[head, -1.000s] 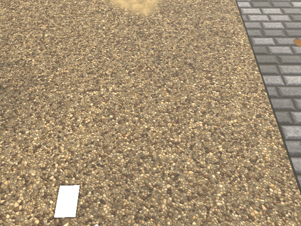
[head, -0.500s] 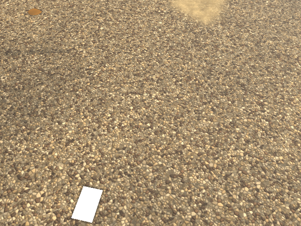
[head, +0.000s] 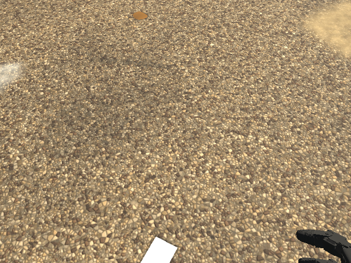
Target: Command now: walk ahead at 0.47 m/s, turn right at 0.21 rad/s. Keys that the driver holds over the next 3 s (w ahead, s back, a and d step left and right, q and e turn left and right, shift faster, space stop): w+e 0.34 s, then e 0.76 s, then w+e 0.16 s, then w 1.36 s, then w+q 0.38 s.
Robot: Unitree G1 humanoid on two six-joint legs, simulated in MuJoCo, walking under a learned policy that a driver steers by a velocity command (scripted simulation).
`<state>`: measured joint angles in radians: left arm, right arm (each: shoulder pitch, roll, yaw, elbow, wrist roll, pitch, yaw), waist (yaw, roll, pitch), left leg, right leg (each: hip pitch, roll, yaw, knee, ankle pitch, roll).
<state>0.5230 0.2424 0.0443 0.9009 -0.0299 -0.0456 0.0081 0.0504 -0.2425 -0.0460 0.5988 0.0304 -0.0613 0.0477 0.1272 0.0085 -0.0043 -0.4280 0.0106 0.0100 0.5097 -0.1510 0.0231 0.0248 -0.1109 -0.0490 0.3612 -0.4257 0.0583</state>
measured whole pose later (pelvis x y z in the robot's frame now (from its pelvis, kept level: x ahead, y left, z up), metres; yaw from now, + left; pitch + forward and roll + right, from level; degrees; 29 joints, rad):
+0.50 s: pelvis +0.25 -0.03 -0.02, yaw -15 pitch +2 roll +3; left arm 0.08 0.29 0.06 0.65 -0.01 -0.04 -0.05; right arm 0.31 -0.28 -0.09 0.83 0.01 -0.04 -0.02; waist -0.04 -0.03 0.06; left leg 0.02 0.07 0.23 0.62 -0.49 -0.05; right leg -0.56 0.00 -0.04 0.61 -0.08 -0.09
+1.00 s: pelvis +0.38 -0.04 +0.00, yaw -34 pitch +2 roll +1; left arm 0.16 0.32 0.08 0.60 -0.01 0.05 0.02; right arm 0.13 -0.28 -0.06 0.72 0.00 -0.03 -0.02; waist 0.02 -0.02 0.02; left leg -0.35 -0.03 -0.09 0.53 -0.21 -0.04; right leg -0.39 0.16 0.23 0.61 -0.25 -0.05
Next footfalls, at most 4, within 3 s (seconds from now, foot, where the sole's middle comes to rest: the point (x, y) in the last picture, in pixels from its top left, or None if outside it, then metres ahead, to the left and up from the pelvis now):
0.48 right None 0.40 -0.15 -0.76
0.98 left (200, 253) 0.51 0.03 -0.76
1.40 right None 0.34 -0.19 -0.76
1.86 left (290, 205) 0.75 -0.32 -0.76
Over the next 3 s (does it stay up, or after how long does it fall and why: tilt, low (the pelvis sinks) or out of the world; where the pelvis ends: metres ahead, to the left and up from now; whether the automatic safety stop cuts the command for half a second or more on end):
stays up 0.98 -0.74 -0.01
